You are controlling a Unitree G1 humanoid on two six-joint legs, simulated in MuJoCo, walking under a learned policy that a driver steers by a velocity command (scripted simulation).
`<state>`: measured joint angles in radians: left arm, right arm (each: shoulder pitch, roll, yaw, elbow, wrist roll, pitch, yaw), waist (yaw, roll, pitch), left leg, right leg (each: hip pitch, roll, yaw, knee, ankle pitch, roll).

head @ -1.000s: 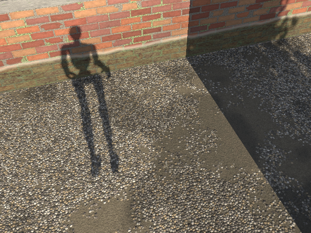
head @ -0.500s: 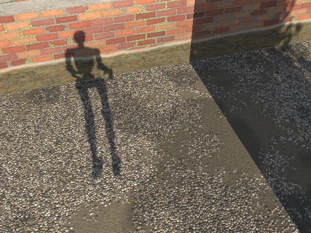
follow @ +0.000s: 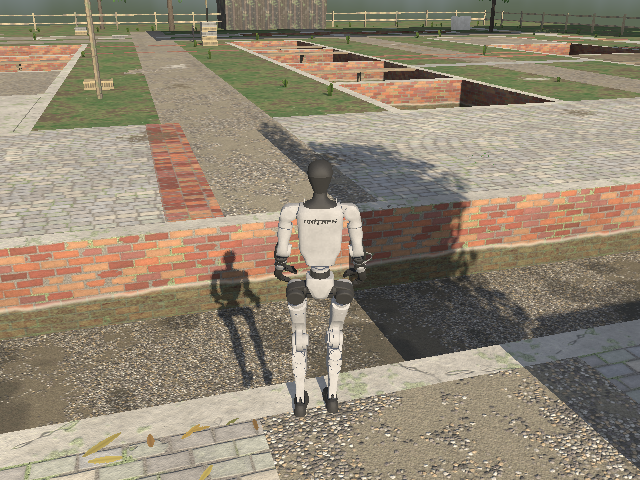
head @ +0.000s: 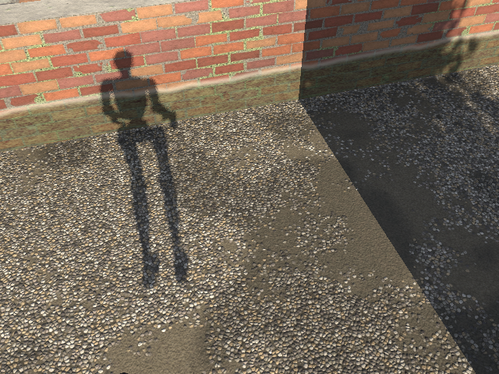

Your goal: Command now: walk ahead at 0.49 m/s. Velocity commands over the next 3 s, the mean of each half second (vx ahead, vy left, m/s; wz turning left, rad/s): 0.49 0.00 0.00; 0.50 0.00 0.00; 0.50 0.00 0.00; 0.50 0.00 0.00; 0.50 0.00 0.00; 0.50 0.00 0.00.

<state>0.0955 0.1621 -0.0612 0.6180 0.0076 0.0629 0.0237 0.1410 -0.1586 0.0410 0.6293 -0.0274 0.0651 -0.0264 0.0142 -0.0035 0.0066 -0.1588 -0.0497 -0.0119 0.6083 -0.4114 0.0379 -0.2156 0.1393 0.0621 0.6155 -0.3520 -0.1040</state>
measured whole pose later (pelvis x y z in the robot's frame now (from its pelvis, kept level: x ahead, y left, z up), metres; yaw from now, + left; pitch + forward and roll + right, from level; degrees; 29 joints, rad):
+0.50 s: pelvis -0.01 +0.00 +0.00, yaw +0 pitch -2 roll +0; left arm 0.11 0.17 -0.06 0.61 0.01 0.05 0.02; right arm 0.16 -0.16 0.04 0.63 -0.03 0.06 -0.02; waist 0.01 -0.01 0.00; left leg -0.18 -0.05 -0.01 0.64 -0.41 0.03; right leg -0.24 0.14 0.05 0.63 -0.35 -0.11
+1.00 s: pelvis -0.01 +0.00 +0.00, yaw +0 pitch -2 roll +0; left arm 0.11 0.17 -0.06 0.61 0.01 0.06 0.03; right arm 0.17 -0.16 0.05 0.63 -0.03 0.05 -0.02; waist 0.01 -0.01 0.00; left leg -0.19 -0.05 -0.01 0.64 -0.40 0.04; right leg -0.25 0.13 0.04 0.64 -0.34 -0.10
